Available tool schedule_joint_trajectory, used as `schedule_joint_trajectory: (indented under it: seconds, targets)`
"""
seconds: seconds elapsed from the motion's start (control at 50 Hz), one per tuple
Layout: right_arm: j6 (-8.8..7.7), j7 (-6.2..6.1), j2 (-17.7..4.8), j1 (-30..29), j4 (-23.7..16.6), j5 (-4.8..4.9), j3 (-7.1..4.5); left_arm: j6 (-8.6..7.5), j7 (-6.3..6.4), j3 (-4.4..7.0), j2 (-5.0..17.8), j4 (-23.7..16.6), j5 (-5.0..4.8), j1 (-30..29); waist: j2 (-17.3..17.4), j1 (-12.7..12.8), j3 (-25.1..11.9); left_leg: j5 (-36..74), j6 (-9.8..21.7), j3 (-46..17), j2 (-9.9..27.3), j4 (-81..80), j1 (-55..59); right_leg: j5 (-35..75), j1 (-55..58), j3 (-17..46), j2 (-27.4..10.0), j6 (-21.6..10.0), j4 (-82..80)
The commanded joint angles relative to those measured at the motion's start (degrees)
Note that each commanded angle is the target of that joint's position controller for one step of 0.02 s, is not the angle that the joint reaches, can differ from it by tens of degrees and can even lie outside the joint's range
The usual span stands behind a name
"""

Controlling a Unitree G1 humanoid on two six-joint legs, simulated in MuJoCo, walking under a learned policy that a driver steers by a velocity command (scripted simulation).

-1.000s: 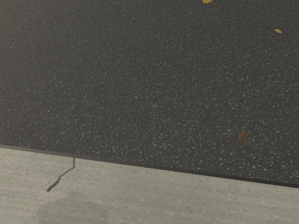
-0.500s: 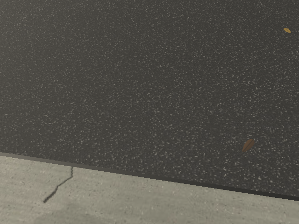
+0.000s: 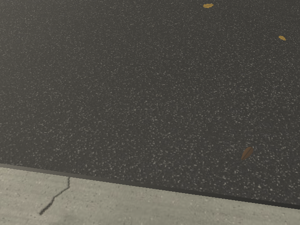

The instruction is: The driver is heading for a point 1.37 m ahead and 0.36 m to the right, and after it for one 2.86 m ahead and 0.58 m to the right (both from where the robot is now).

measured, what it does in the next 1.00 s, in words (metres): walks ahead, turning right: left foot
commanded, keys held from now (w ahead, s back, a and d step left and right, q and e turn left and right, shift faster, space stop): shift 0.32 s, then w+shift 0.18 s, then w+e+shift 0.50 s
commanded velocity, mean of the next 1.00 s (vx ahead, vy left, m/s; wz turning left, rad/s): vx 0.46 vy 0.00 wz -0.29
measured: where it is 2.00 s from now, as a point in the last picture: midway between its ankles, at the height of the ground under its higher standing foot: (234, 125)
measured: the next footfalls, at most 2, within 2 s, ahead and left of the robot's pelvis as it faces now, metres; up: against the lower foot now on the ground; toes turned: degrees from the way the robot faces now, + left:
left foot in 0.64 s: +0.16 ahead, +0.18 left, +0.00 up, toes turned +1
right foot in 1.14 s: +0.51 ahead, -0.09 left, +0.00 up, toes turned -33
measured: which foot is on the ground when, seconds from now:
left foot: down 0.00-0.40, up 0.42-0.62, down 0.64-1.00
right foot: down 0.00-0.64, up 0.66-1.00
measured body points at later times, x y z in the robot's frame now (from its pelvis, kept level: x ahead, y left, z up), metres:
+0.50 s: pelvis +0.01 +0.01 +0.01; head +0.01 +0.02 +0.46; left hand -0.10 +0.24 -0.14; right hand +0.09 -0.24 -0.13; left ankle +0.03 +0.12 -0.69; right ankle -0.10 -0.12 -0.73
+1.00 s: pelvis +0.26 +0.05 +0.00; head +0.27 +0.04 +0.45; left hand +0.53 +0.21 -0.09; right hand +0.10 -0.14 -0.15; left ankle +0.12 +0.18 -0.73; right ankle +0.39 -0.09 -0.65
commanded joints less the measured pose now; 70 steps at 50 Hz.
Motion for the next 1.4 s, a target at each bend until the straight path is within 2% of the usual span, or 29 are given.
schedule_joint_trajectory:
  seconds: [0.02,0.32,0.34,0.38,0.4,0.42,0.44,0.48,0.54,0.56,0.6,0.64,0.66,0.68,0.7,0.72,0.74,0.8,1.0,1.06,1.1,1.12,1.14,1.16,1.18,1.2,1.24,1.3,1.4]
  targets:
    - [-0.19,-0.37,-5.1,0.0,-1.6,-0.11,-0.86,-0.14,0.25,0.64,3.9,0.4,0.0,7.0,0.1,0.2,0.0,14.5,3.0,-4.7,3.8,-3.8,10.3,10.7,-11.6,0.8,-1.2,-0.5,-5.4]
    - [0.05,-0.8,-4.6,1.1,-0.5,-0.3,-0.63,-1.04,0.5,0.76,2.5,0.4,-0.04,9.6,0.0,-0.1,2.2,3.3,2.3,-5.6,3.8,-6.8,8.3,3.4,-15.3,0.7,-1.4,-1.2,-6.5]
    - [0.11,-0.84,-5.0,3.6,0.5,-0.08,-0.9,-0.91,0.64,1.11,3.2,0.9,-0.33,11.5,-0.7,0.0,-0.3,-10.9,2.5,-4.0,2.1,-5.8,8.4,-6.2,-14.3,0.5,-1.0,-2.5,-6.3]
    - [-0.79,-0.45,-6.8,1.0,-1.0,1.04,-1.75,-1.35,0.82,2.18,6.2,-0.1,-1.1,14.7,-1.4,2.6,5.1,-31.4,2.1,-3.5,1.0,-3.2,-3.4,-26.9,-14.6,7.2,-5.3,-8.0,-10.1]
    - [-2.3,0.14,-5.5,-6.4,-4.6,1.85,-1.35,-2.35,0.86,2.94,9.1,0.4,-1.43,18.3,-4.9,5.7,9.0,-23.9,0.3,-1.2,0.3,1.1,-13.0,-30.4,-9.5,15.9,-11.8,-11.8,-18.4]
    - [-3.95,0.92,-3.4,-11.0,-6.9,2.59,-0.68,-3.63,1.02,4.36,12.5,-0.8,-2.2,14.1,-13.0,5.4,12.8,-8.1,0.4,1.0,1.8,11.9,-20.5,-24.8,-5.6,27.1,-21.3,-14.9,-24.6]
    - [-4.83,1.4,-5.7,-11.2,-7.2,1.82,-1.38,-4.64,0.98,4.4,11.7,-1.8,-1.38,11.5,-9.8,4.1,12.6,-7.4,1.2,-2.4,5.3,18.5,-28.7,-18.0,0.1,28.6,-23.6,-15.1,-24.2]
    - [-5.99,2.17,-4.8,-8.0,-7.2,1.78,-1.28,-5.89,-0.02,4.03,8.8,-3.3,-1.56,10.1,-6.5,2.3,9.7,-6.4,1.7,-3.7,8.0,22.1,-34.5,-10.5,6.8,23.3,-21.5,-12.6,-21.5]
    - [-7.43,3.15,-3.3,-10.7,-8.6,1.12,-0.74,-5.34,-0.91,3.83,8.2,-5.6,-1.97,9.5,-5.7,3.1,7.1,-3.5,0.0,1.2,5.4,10.4,-18.5,-3.0,-2.0,14.5,-15.1,-9.9,-21.4]
    - [-5.11,5.11,-3.1,-10.2,-10.1,-4.01,-0.84,-4.95,-1.72,4.12,9.2,-4.6,3.25,9.9,-8.2,3.1,6.6,-5.7,-0.6,4.9,2.7,7.2,-12.6,-5.2,-5.7,13.4,-12.6,-11.1,-21.7]
    - [-3.68,5.52,-3.7,-4.3,-9.8,-3.01,-1.4,-4.67,-2.12,4.77,10.6,-5.5,2.59,7.4,-8.7,0.1,6.6,-4.5,-1.5,7.1,0.5,2.3,2.1,-5.4,-14.9,12.7,-12.2,-11.5,-18.2]
    - [-4.37,3.87,-8.3,14.2,-4.9,-2.1,-3.54,-5.33,-2.65,5.03,12.0,-7.3,1.87,1.9,-2.9,-9.3,-1.2,-3.2,-2.0,6.4,-0.5,-1.4,26.6,10.7,-24.3,8.8,-7.2,-10.2,1.1]
    - [-5.21,2.43,-15.3,26.1,-3.5,-3.29,-5.3,-5.85,-2.88,4.8,10.7,-9.5,1.67,-1.8,8.8,-15.4,-9.2,-21.0,-1.5,-9.1,12.8,-8.3,38.5,8.9,-33.3,3.1,-1.2,-8.3,24.3]
    - [-5.6,2.0,-19.6,28.3,-3.3,-4.29,-5.35,-6.21,-2.94,3.54,3.9,-13.9,-0.29,-2.4,23.4,-11.9,-12.0,-44.8,0.6,-38.8,26.6,-24.4,36.5,-6.8,-44.1,3.6,3.6,-7.8,41.5]
    - [-5.08,1.81,-14.5,17.5,-5.5,-4.38,-3.89,-5.62,-3.28,3.58,4.8,-14.6,0.01,-3.5,13.8,-6.0,-5.9,-45.2,1.4,-40.4,27.9,-25.9,25.7,0.6,-45.0,7.0,-1.7,-8.7,50.0]
    - [-5.27,2.14,-11.4,10.7,-7.6,-3.75,-3.12,-5.24,-3.97,3.69,5.1,-15.4,0.2,-4.8,6.3,-3.3,-1.9,-36.5,1.1,-31.7,26.7,-23.9,19.0,7.5,-45.0,5.9,-4.9,-8.7,50.6]
    - [-5.55,2.48,-9.6,8.3,-7.7,-3.22,-2.67,-4.85,-4.6,3.74,4.4,-15.2,0.24,-4.6,3.7,-1.5,-0.6,-27.3,0.6,-22.2,23.9,-24.0,14.7,11.1,-42.4,5.5,-7.2,-8.2,48.8]
    - [-6.41,1.99,-5.4,10.7,-6.1,-2.85,-1.34,-2.67,-6.23,4.02,3.5,-16.9,1.57,-5.4,6.3,0.0,1.0,-15.1,-0.6,-7.6,19.6,-24.9,12.6,14.8,-43.6,3.1,-8.3,-7.2,50.0]
    - [-7.87,0.39,-6.1,19.4,-4.1,-2.82,-0.56,-0.71,-8.25,2.94,5.5,-25.5,1.27,-26.0,0.8,-0.7,9.6,23.1,-1.6,16.8,15.3,-28.3,19.2,23.6,-45.1,-9.0,-4.5,-9.7,25.0]
    - [-6.8,-0.9,-11.3,19.9,-4.9,-2.56,-1.46,-0.62,-7.5,3.16,7.5,-25.4,0.72,-22.2,5.0,3.0,3.5,66.9,-2.3,19.5,17.0,-16.3,25.0,20.2,-31.4,-14.3,1.9,-12.8,18.5]
    - [-4.98,-1.07,-15.8,16.3,-6.9,-2.95,-2.89,-0.39,-6.19,4.77,11.3,-21.9,0.32,-5.8,8.6,11.3,-4.8,79.7,-0.5,18.0,19.7,4.3,24.9,11.7,-16.0,-13.1,4.9,-14.8,18.4]
    - [-4.26,-0.29,-16.5,14.1,-8.4,-2.88,-3.35,-0.59,-5.22,6.49,14.5,-18.9,0.37,4.4,7.7,15.2,-9.6,72.2,1.2,15.8,19.9,19.6,19.4,7.4,-3.3,-10.3,6.0,-16.2,14.0]
    - [-3.87,0.62,-14.7,13.3,-8.7,-3.03,-3.42,-0.76,-4.17,8.18,16.4,-16.6,0.12,7.4,2.9,15.5,-10.3,39.6,0.7,14.8,14.3,39.4,6.9,3.8,8.5,-3.8,4.7,-17.6,8.8]
    - [-4.7,1.56,-4.8,9.8,-12.8,-3.69,-1.11,-0.77,-3.92,8.58,19.4,-16.9,-0.03,1.0,-9.8,8.3,-4.1,-13.2,-0.2,10.5,4.8,58.3,-14.6,7.4,10.6,15.2,-4.9,-19.1,8.2]
    - [-6.46,2.03,-5.8,7.5,-20.9,-1.84,-0.89,-0.07,-4.42,8.82,23.2,-18.3,1.36,0.8,-11.2,4.9,-12.4,-12.5,-2.3,-1.2,0.1,64.1,-30.8,0.3,21.5,42.4,-11.6,-28.3,-5.4]
    - [-8.04,1.97,-8.9,4.7,-21.3,-2.43,-0.87,-0.22,-3.91,8.79,21.1,-18.3,1.75,2.6,-2.1,5.8,-9.6,-9.1,-2.0,-5.2,4.1,60.6,-34.5,-5.7,19.5,46.1,-14.8,-26.0,-13.6]
    - [-8.12,1.68,-9.2,4.1,-20.4,-3.37,-0.58,-1.58,-3.03,7.57,16.6,-17.7,1.39,-0.5,7.2,0.9,-1.9,-6.0,-2.9,-5.7,7.7,52.0,-29.1,2.3,4.2,37.9,-11.5,-22.3,-15.3]
    - [-4.46,2.46,-7.3,6.4,-20.1,-5.52,0.28,-4.27,-2.2,5.71,13.4,-18.5,-0.01,-3.1,8.3,-3.7,0.5,-5.9,-5.8,-5.0,11.4,42.5,-21.6,11.0,-10.5,26.1,-5.8,-20.2,-16.1]
    - [-3.87,3.94,-5.2,-7.0,-24.5,-2.93,2.11,-6.99,-3.69,4.58,11.4,-15.2,-0.98,5.8,1.1,3.1,5.0,17.7,-1.5,4.2,9.8,15.9,-16.6,46.1,-11.8,8.6,0.6,-9.6,-19.0]
Keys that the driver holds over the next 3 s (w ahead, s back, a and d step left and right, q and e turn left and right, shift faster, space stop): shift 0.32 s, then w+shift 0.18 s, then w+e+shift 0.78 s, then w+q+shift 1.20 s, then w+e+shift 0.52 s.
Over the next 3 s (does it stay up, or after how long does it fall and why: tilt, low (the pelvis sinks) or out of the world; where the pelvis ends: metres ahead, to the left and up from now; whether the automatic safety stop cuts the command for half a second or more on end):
stays up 1.95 -0.43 -0.03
